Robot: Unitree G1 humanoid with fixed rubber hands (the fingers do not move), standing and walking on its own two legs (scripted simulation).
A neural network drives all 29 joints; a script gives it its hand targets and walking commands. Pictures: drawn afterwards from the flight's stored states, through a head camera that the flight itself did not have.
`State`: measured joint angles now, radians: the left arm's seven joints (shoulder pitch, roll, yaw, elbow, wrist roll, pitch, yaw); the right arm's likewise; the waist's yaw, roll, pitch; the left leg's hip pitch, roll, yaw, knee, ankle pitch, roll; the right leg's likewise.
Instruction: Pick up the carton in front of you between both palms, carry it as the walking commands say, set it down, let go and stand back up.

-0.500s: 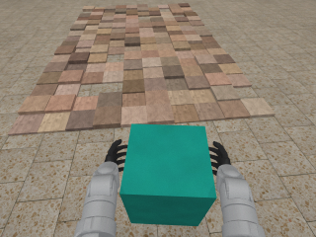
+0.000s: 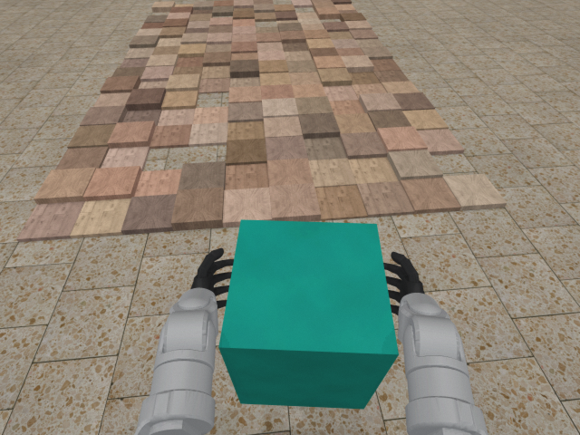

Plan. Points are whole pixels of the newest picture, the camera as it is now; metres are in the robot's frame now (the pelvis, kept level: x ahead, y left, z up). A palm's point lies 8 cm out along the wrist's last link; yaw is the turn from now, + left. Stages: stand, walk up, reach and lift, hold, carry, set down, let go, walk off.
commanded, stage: reach and lift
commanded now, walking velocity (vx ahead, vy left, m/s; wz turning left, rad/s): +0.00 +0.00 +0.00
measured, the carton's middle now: (305, 318) +0.31 +0.00 -0.04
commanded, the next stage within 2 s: hold in 0.48 s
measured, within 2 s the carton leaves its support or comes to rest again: neither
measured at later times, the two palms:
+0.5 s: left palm (201, 294) +0.30 +0.15 +0.04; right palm (411, 300) +0.30 -0.15 +0.04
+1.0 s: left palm (199, 295) +0.29 +0.15 +0.05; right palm (416, 301) +0.29 -0.15 +0.05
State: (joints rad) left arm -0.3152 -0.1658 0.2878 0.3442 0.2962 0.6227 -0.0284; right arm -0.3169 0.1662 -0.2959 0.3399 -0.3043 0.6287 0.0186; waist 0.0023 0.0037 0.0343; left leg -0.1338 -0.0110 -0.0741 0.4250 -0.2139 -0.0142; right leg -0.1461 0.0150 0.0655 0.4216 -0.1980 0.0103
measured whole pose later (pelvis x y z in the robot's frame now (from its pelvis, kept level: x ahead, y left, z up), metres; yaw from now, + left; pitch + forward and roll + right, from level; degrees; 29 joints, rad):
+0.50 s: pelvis +0.01 +0.00 +0.00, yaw +0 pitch -6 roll +0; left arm -0.25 -0.15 0.21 0.25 0.27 0.70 -0.02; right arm -0.25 0.15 -0.22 0.25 -0.27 0.70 0.01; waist 0.00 0.00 0.03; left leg -0.06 -0.01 -0.07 0.36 -0.20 -0.01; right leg -0.07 0.01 0.07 0.36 -0.19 0.01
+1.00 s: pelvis +0.00 +0.00 +0.00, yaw +0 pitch -8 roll +0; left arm -0.29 -0.16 0.24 0.23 0.27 0.75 -0.02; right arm -0.29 0.16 -0.25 0.23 -0.28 0.76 0.01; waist 0.00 0.00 0.05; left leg -0.05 -0.01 -0.07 0.38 -0.19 -0.01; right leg -0.06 0.01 0.07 0.38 -0.18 0.01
